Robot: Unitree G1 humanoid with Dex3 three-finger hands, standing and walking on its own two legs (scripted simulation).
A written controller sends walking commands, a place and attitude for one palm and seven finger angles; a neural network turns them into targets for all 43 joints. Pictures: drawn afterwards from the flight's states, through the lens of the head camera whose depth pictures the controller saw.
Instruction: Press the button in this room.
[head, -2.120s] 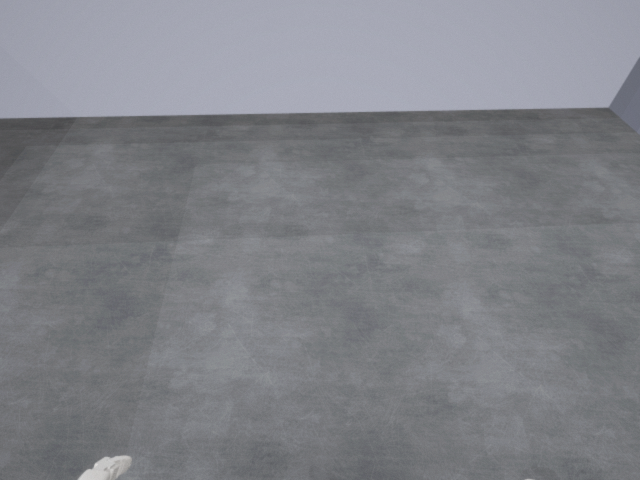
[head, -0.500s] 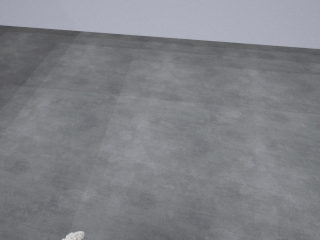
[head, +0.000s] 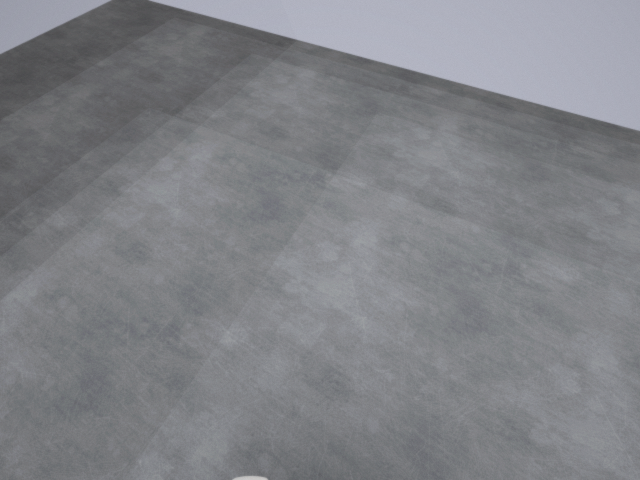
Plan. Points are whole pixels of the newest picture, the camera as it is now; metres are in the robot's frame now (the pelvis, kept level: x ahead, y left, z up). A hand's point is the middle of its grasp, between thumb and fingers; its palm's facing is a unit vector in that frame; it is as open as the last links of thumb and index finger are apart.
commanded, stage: turn or walk to find it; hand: left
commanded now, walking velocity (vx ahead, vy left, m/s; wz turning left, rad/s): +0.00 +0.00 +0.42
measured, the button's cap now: out of the picture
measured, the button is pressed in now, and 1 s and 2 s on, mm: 0 0 0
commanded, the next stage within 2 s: none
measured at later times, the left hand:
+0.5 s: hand out of the picture +0.06 +0.21 -0.14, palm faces +0.19 -0.94 -0.29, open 7.4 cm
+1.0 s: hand out of the picture -0.12 +0.18 -0.18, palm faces +0.45 -0.86 -0.22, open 7.3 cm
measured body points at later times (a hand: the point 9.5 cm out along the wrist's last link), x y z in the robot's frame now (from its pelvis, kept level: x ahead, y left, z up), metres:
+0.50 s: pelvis -0.02 -0.01 +0.00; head +0.01 -0.03 +0.45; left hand +0.05 +0.26 -0.12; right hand +0.07 -0.25 -0.16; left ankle -0.02 +0.12 -0.73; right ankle +0.00 -0.12 -0.74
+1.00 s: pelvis -0.05 -0.01 -0.01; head -0.04 +0.02 +0.44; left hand -0.14 +0.23 -0.17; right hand +0.13 -0.21 -0.14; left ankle -0.10 +0.09 -0.74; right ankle +0.00 -0.11 -0.73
